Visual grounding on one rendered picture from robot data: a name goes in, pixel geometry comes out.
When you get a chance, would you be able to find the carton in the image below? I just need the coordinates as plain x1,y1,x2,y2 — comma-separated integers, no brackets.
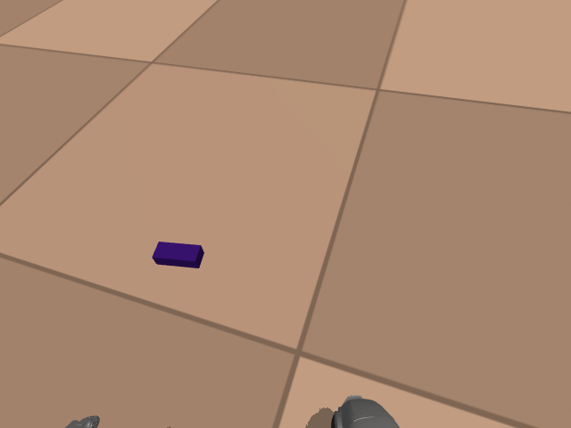
152,242,204,268

